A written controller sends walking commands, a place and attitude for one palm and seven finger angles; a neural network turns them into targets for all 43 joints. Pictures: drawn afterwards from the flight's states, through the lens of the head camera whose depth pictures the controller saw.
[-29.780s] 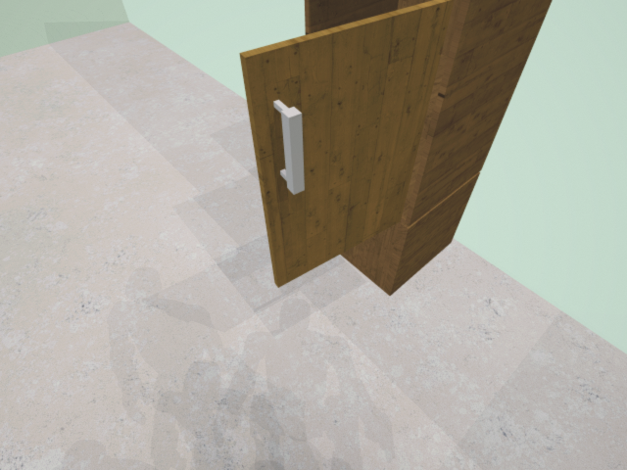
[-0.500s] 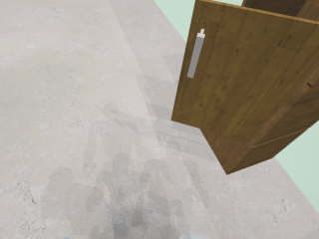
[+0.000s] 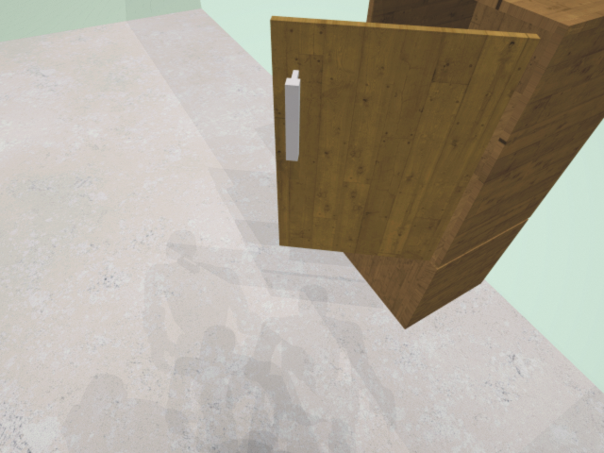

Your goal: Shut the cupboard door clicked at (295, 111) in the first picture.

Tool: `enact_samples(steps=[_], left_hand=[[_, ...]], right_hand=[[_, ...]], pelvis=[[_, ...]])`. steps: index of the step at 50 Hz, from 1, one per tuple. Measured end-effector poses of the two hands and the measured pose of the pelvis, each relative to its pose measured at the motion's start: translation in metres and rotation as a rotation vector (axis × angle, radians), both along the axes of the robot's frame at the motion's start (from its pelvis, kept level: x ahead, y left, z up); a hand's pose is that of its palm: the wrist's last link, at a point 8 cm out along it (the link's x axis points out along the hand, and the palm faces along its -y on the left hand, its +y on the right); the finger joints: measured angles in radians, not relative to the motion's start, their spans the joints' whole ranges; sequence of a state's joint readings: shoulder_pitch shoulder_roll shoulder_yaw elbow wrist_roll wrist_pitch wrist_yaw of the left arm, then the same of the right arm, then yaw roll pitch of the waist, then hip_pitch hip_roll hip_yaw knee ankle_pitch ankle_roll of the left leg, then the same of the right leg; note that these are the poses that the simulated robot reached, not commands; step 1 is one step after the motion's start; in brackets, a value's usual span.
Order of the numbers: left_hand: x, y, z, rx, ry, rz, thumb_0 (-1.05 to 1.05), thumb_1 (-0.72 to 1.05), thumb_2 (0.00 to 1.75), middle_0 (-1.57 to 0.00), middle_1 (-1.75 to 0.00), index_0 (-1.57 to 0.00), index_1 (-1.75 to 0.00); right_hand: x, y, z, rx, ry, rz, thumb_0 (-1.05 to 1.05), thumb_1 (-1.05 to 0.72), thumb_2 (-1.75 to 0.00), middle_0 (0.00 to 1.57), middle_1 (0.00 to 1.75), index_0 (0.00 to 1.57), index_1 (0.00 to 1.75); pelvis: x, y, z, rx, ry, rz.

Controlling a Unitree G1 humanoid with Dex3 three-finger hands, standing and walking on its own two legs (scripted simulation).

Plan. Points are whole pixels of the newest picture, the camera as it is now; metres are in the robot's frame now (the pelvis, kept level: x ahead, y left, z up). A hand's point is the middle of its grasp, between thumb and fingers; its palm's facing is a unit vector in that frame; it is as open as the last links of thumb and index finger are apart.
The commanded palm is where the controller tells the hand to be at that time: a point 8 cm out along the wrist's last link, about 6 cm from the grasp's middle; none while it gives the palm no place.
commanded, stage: take the last steps up to it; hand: left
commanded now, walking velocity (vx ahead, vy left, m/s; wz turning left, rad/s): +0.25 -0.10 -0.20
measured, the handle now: (293, 116) +0.66 +0.05 +0.09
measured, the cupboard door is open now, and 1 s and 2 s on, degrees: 54 54 54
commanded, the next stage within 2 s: come to a stop and stand still in 0.48 s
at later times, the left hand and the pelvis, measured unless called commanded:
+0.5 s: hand (240, 393) +0.25 +0.11 -0.17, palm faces -0.17 -0.96 -0.21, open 7.4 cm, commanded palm none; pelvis +0.12 -0.06 -0.02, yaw -7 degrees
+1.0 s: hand (252, 381) +0.27 +0.10 -0.18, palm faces -0.05 -0.97 -0.23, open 7.3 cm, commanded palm none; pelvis +0.20 -0.09 +0.00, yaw -6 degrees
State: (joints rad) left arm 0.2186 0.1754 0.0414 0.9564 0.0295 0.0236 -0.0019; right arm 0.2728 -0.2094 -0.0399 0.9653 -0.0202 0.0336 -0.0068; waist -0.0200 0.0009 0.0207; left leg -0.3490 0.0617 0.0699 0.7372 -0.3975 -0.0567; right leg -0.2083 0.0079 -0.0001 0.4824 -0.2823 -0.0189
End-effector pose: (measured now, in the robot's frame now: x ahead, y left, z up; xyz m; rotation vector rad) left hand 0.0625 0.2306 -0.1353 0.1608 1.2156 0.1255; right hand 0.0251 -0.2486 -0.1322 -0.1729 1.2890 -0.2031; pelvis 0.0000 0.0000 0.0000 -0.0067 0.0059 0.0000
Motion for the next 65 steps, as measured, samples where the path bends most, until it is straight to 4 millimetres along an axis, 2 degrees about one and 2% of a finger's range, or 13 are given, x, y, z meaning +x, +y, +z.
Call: enact_samples(steps=[3,6,13,21,24,26,30,37,40,44,51,57,65], left_hand=[[-0.003,0.009,-0.017,-0.029,0.035,0.009,0.0,0.9,0.9,-0.2,-0.3,-0.2,-0.3],[0.001,0.014,-0.019,-0.038,0.096,-0.029,0.0,0.91,0.9,-0.2,-0.3,-0.2,-0.3],[0.053,0.011,-0.003,-0.035,0.075,-0.073,0.01,0.91,0.9,-0.19,-0.3,-0.2,-0.3],[0.143,-0.035,-0.003,0.0,0.042,-0.183,0.0,0.91,0.9,-0.19,-0.3,-0.19,-0.3],[0.178,-0.06,-0.009,0.018,-0.011,-0.199,0.0,0.91,0.9,-0.19,-0.3,-0.19,-0.3],[0.189,-0.074,-0.007,0.019,-0.035,-0.186,0.0,0.91,0.9,-0.19,-0.3,-0.2,-0.3],[0.191,-0.093,0.001,0.014,-0.012,-0.139,0.0,0.91,0.9,-0.19,-0.3,-0.2,-0.3],[0.197,-0.095,0.001,0.029,0.045,-0.106,-0.01,0.94,0.9,-0.2,-0.3,-0.2,-0.3],[0.2,-0.094,-0.009,0.016,0.066,-0.085,-0.01,0.93,0.9,-0.2,-0.3,-0.2,-0.3],[0.204,-0.09,-0.018,0.014,0.082,-0.051,0.0,0.92,0.9,-0.2,-0.3,-0.2,-0.3],[0.199,-0.086,-0.007,0.056,0.105,-0.039,0.0,0.91,0.9,-0.2,-0.3,-0.2,-0.3],[0.182,-0.089,0.0,0.125,0.09,-0.077,0.0,0.91,0.9,-0.2,-0.3,-0.2,-0.3],[0.17,-0.104,-0.005,0.095,-0.011,-0.079,0.0,0.91,0.9,-0.2,-0.3,-0.2,-0.3]], right_hand=[[0.008,0.009,0.0,-0.03,-0.039,0.001,0.01,-0.91,-0.9,0.2,0.3,0.2,0.3],[0.003,0.016,0.008,-0.041,-0.048,-0.033,0.0,-0.91,-0.9,0.2,0.3,0.2,0.3],[-0.029,0.021,0.019,-0.024,0.097,-0.098,0.0,-0.91,-0.9,0.21,0.3,0.21,0.3],[-0.045,0.005,0.003,0.046,0.248,-0.219,0.0,-0.91,-0.9,0.21,0.3,0.21,0.3],[-0.038,-0.01,-0.015,0.083,0.297,-0.241,0.01,-0.91,-0.9,0.21,0.3,0.21,0.3],[-0.02,-0.022,-0.02,0.095,0.31,-0.235,0.01,-0.91,-0.9,0.21,0.3,0.2,0.3],[0.043,-0.048,-0.015,0.079,0.222,-0.193,0.01,-0.91,-0.9,0.2,0.3,0.2,0.3],[0.166,-0.068,-0.008,0.048,0.002,-0.115,0.0,-0.91,-0.9,0.2,0.3,0.2,0.3],[0.204,-0.069,-0.009,0.035,-0.06,-0.091,0.0,-0.92,-0.9,0.2,0.3,0.2,0.3],[0.235,-0.067,-0.005,0.017,-0.095,-0.051,0.0,-0.92,-0.9,0.2,0.3,0.2,0.3],[0.246,-0.077,-0.008,0.015,-0.096,-0.011,0.0,-0.91,-0.9,0.21,0.3,0.2,0.3],[0.227,-0.103,-0.02,0.036,-0.098,-0.05,0.0,-0.91,-0.9,0.21,0.3,0.21,0.3],[0.202,-0.123,-0.008,-0.016,-0.156,-0.081,0.01,-0.91,-0.9,0.2,0.3,0.2,0.3]], pelvis=[[0.009,0.009,-0.009,-0.017,0.005,-0.019],[0.02,0.012,-0.005,-0.013,0.0,-0.055],[0.05,0.003,0.01,-0.027,0.008,-0.08],[0.095,-0.033,0.0,0.0,0.013,-0.128],[0.117,-0.055,-0.014,0.009,0.011,-0.13],[0.127,-0.064,-0.014,0.003,0.005,-0.123],[0.147,-0.076,-0.002,0.009,0.006,-0.113],[0.182,-0.085,0.003,-0.006,0.012,-0.113],[0.196,-0.083,-0.003,-0.021,-0.003,-0.116],[0.205,-0.081,-0.007,-0.001,-0.008,-0.114],[0.194,-0.088,-0.004,0.004,0.006,-0.111],[0.182,-0.108,-0.011,0.016,-0.006,-0.119],[0.175,-0.115,-0.016,0.003,-0.051,-0.107]])
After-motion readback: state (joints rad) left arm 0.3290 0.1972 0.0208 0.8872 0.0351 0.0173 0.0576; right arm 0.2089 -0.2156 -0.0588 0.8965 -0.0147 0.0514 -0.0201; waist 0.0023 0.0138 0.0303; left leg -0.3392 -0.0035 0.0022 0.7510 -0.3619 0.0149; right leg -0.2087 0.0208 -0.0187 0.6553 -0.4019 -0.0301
